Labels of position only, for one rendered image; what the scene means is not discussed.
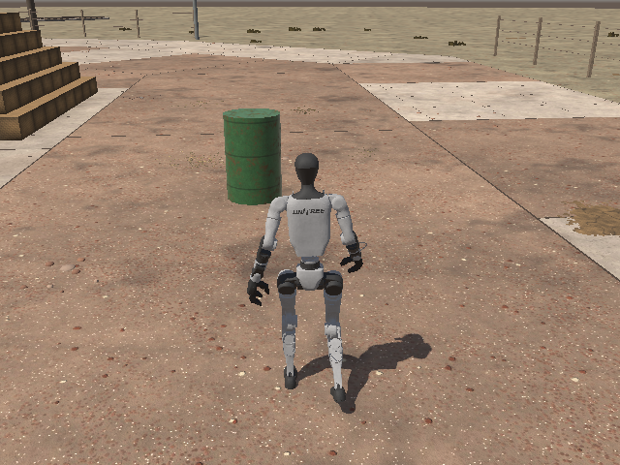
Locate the left robot upper arm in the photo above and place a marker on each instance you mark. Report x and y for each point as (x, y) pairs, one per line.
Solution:
(272, 223)

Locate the left robot thigh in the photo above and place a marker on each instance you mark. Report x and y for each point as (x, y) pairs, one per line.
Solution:
(286, 284)

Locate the right robot forearm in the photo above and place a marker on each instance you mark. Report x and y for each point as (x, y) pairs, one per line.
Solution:
(354, 250)

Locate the left robot forearm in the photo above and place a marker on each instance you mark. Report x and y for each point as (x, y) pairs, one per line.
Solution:
(260, 263)

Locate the left robot hand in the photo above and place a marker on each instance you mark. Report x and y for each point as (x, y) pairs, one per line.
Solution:
(252, 291)

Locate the right robot hand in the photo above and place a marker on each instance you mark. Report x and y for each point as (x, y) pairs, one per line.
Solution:
(356, 267)

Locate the right robot upper arm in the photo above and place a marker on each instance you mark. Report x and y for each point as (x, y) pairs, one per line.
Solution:
(338, 203)

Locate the robot torso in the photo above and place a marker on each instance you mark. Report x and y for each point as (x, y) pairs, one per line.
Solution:
(309, 232)

